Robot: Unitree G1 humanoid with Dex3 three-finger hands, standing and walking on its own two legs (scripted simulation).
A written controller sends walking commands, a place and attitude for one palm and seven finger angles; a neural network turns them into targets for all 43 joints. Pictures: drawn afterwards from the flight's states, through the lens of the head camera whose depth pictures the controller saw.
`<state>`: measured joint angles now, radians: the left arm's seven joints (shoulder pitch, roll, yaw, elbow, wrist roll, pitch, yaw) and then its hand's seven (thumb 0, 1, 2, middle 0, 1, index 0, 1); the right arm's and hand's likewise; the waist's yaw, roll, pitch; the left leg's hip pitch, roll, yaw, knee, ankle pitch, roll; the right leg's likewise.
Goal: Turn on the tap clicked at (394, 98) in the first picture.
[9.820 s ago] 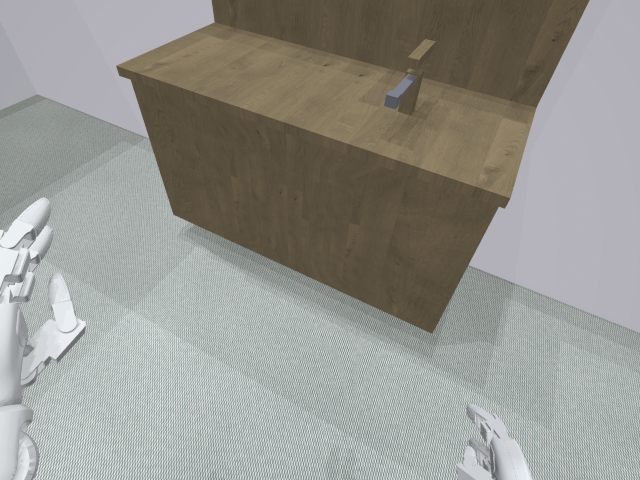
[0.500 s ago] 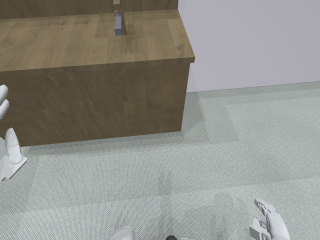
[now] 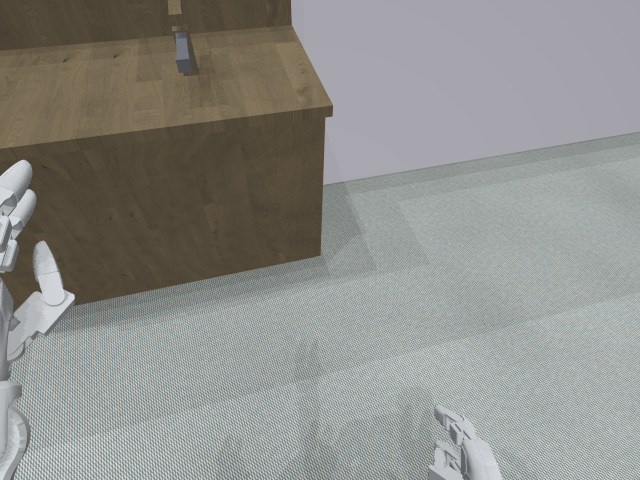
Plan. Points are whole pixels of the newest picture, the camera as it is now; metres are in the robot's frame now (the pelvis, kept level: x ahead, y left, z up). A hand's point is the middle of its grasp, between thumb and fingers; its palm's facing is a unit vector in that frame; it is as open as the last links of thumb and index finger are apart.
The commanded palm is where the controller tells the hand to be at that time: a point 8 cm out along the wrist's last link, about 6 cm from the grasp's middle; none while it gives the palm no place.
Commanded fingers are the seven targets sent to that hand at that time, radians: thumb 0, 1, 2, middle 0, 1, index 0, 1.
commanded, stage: take the last steps up to it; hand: left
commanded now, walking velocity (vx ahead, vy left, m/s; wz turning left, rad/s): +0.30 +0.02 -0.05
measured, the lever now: (183, 63) +0.86 +0.38 +0.06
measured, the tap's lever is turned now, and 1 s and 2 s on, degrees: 0 0 0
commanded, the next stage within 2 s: none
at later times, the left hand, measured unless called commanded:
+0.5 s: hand (74, 285) +0.24 +0.25 +0.18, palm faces +0.43 -0.83 -0.36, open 7.4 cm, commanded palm +0.18 +0.28 +0.19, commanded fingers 0.00 0.90 0.90 -0.20 -0.30 -0.20 -0.30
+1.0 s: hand (137, 201) +0.35 +0.24 +0.18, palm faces +0.38 -0.82 -0.42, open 7.4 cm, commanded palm +0.29 +0.28 +0.19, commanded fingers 0.00 0.90 0.90 -0.20 -0.30 -0.20 -0.30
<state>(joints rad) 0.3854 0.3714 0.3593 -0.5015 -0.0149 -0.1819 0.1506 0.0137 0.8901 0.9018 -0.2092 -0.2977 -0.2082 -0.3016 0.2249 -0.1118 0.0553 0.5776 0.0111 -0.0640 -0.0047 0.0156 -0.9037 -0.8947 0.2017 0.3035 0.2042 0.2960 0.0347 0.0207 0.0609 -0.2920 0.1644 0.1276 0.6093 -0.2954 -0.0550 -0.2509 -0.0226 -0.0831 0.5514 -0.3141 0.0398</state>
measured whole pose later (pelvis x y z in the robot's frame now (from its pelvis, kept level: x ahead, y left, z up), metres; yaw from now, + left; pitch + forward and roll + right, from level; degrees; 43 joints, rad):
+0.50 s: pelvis +0.02 +0.00 +0.01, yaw +0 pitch -1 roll -2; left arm 0.42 0.34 0.35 -0.46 0.00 -0.21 0.16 0.01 0.89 0.90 -0.21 -0.30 -0.21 -0.30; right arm 0.24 -0.17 0.00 0.62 0.01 -0.06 -0.06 0.02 -0.91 -0.90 0.19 0.30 0.20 0.29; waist -0.01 0.01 0.02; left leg -0.24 0.07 0.11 0.53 -0.26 0.03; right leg -0.41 -0.05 -0.09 0.95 -0.43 0.01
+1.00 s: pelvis +0.13 +0.00 +0.00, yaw -1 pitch +0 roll +1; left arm 0.50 0.39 0.39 -0.62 -0.02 -0.24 0.17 0.01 0.88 0.90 -0.22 -0.30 -0.22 -0.30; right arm 0.19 -0.25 -0.05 0.58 0.00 -0.02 -0.07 0.02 -0.91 -0.90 0.20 0.30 0.20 0.30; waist 0.01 -0.06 0.11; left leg -0.33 0.07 0.17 0.56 -0.19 0.01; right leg -0.19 -0.12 -0.13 0.64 -0.42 0.03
